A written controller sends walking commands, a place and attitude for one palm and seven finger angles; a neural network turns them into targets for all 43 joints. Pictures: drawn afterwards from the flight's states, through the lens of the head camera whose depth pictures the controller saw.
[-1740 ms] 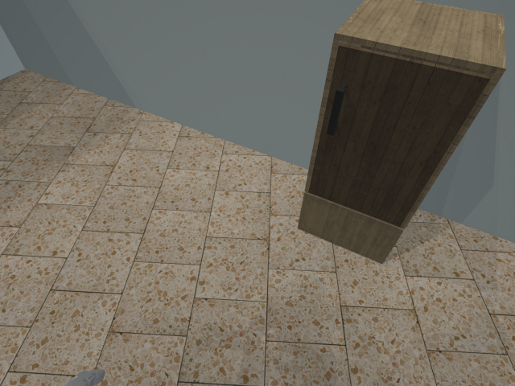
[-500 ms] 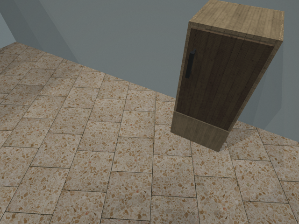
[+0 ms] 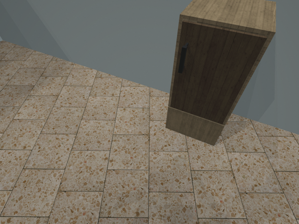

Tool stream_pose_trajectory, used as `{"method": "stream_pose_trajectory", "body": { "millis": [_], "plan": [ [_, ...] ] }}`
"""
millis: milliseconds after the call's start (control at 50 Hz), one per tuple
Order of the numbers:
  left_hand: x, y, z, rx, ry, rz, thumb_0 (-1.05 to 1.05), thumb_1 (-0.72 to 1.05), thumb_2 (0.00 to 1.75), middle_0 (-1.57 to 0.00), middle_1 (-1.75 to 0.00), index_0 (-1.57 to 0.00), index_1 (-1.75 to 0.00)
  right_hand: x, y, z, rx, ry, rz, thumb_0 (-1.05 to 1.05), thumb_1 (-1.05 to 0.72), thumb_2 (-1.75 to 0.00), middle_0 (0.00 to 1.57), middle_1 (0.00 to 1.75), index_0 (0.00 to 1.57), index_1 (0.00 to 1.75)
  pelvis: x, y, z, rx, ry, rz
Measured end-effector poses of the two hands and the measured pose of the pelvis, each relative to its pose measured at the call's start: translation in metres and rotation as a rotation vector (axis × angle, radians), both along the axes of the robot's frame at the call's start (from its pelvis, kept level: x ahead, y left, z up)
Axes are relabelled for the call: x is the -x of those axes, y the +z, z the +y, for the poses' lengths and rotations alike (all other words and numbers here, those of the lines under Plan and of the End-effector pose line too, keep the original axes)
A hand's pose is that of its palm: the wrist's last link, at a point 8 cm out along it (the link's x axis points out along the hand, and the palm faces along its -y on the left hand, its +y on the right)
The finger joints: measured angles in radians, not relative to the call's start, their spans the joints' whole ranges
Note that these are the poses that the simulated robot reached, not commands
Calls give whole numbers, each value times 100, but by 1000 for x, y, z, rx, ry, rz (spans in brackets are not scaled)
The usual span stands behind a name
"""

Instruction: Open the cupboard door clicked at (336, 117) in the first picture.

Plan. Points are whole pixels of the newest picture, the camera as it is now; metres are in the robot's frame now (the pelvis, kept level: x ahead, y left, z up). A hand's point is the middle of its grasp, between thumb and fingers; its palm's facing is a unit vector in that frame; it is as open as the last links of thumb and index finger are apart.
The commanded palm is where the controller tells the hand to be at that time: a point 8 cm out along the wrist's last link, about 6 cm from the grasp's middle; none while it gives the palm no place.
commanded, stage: turn to face it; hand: left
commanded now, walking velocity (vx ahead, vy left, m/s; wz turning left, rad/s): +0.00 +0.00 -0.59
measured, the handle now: (183, 58) +0.90 -0.11 -0.05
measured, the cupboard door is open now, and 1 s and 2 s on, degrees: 0 0 0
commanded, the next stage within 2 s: take the last steps up to it in 0.66 s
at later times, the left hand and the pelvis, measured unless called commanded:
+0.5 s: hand out of the picture +0.05 +0.15 -0.15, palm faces -0.13 -0.96 -0.27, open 7.4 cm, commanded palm none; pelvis -0.02 -0.04 +0.00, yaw -11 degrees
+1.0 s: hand out of the picture +0.10 +0.19 -0.17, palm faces -0.26 -0.95 -0.18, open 7.4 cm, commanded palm none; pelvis +0.00 +0.01 +0.01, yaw -19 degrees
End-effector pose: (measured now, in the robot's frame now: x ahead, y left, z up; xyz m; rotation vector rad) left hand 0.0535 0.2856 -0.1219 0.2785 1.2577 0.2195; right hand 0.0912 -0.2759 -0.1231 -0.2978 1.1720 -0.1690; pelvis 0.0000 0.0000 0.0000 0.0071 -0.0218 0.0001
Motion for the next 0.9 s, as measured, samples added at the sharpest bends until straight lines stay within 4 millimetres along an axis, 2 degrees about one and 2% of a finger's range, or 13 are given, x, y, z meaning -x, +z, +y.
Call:
{"method": "stream_pose_trajectory", "body": {
  "millis": [140, 260, 360, 460, 560, 660, 800, 860, 900],
  "plan": [
    [-2, -17, -29, 48, -61, 33, 0, 91, 90, -20, -30, -20, -30, 39, -20, 9, -62, -93, 18, 1, -91, -90, 21, 30, 21, 30, 10, -12, -8, -30, -80, -4],
    [-5, -19, -64, 45, -106, 10, 0, 91, 90, -20, -30, -20, -30, 74, -48, -4, -116, -177, 65, 1, -90, -90, 21, 30, 21, 30, 16, -24, -27, -24, -129, -13],
    [6, -5, -82, 48, -107, 26, 0, 91, 90, -20, -30, -20, -30, 89, -37, -14, -130, -216, 90, 1, -91, -90, 21, 30, 21, 30, 21, -9, -37, -37, -157, 5],
    [8, 2, -91, 56, -127, 45, 0, 90, 90, -21, -30, -20, -30, 99, -24, -22, -118, -252, 75, 1, -91, -90, 20, 30, 21, 30, 23, 1, -42, -43, -189, 30],
    [3, 1, -93, 66, -144, 34, 0, 90, 90, -21, -30, -20, -30, 108, -20, -24, -94, -283, 78, 1, -91, -90, 20, 30, 20, 30, 23, 2, -39, -32, -217, 42],
    [-3, -4, -88, 83, -166, 26, 0, 90, 90, -20, -30, -20, -30, 110, -14, -15, -80, -304, 61, 1, -91, -90, 20, 30, 20, 30, 23, 2, -31, -19, -245, 48],
    [-13, -19, -65, 114, -201, 30, 0, 90, 90, -20, -30, -20, -30, 110, -5, 15, -63, -334, 3, 1, -91, -90, 20, 30, 20, 30, 23, -1, -6, 5, -287, 51],
    [-20, -27, -53, 132, -217, 32, 0, 91, 90, -20, -30, -20, -30, 121, -3, 34, -54, -352, -7, 1, -91, -90, 20, 30, 20, 30, 21, -4, 6, 18, -296, 46],
    [-27, -25, -49, 139, -238, 36, 0, 91, 90, -20, -30, -20, -30, 134, 1, 47, -62, -373, 10, 1, -91, -90, 20, 30, 20, 30, 16, 0, 11, 27, -307, 41]
  ]
}}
